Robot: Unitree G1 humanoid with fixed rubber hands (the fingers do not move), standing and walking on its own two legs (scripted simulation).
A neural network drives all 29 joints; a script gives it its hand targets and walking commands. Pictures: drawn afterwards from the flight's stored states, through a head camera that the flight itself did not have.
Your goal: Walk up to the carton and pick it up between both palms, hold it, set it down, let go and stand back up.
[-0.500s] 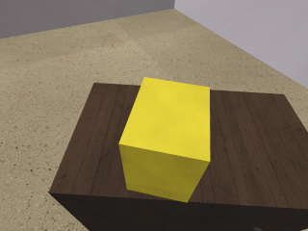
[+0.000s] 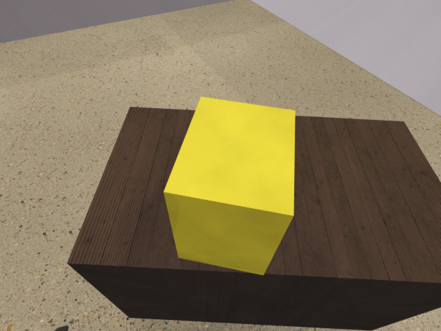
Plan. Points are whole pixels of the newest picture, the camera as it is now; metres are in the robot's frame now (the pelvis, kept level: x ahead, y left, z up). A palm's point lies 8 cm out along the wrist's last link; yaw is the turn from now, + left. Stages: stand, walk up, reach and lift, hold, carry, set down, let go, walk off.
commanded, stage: walk up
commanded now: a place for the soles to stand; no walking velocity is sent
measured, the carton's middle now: (233, 188) +0.42 -0.03 -0.01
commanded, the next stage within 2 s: reach and lift in 1.76 s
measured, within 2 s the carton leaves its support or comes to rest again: neither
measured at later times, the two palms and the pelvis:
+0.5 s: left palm out of the picture +0.04 +0.35 -0.14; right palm out of the picture +0.03 -0.29 -0.09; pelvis -0.04 +0.03 -0.01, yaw -4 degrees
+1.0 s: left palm out of the picture +0.10 +0.31 -0.11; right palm out of the picture +0.04 -0.31 -0.10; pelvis -0.02 +0.01 +0.00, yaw -3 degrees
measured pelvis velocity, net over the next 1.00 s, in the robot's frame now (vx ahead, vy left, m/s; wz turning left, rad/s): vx -0.02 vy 0.01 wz -0.06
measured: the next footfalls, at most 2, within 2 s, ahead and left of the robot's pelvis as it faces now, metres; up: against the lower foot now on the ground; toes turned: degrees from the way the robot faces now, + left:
right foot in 0.54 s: -0.04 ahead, -0.10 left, +0.00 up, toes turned -4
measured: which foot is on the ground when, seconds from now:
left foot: down 0.00-1.00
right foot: down 0.00-0.20, up 0.22-0.52, down 0.54-1.00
